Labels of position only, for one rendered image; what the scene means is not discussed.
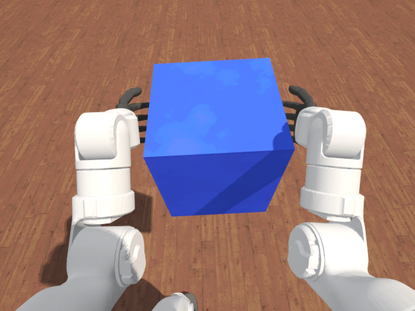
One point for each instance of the robot left foot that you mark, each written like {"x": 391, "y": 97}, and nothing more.
{"x": 193, "y": 300}

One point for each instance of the left robot hand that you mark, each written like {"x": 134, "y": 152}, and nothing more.
{"x": 124, "y": 101}

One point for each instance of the robot left shin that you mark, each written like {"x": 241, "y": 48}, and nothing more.
{"x": 179, "y": 294}

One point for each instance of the robot left forearm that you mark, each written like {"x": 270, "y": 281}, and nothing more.
{"x": 103, "y": 141}

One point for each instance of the robot right forearm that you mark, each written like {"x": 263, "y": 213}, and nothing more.
{"x": 334, "y": 141}

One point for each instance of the robot left upper arm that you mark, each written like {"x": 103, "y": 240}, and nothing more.
{"x": 103, "y": 262}

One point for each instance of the carton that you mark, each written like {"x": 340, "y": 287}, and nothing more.
{"x": 217, "y": 138}

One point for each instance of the right robot hand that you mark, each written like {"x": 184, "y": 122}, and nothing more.
{"x": 305, "y": 98}

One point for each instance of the robot right upper arm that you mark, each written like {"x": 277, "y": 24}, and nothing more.
{"x": 332, "y": 258}

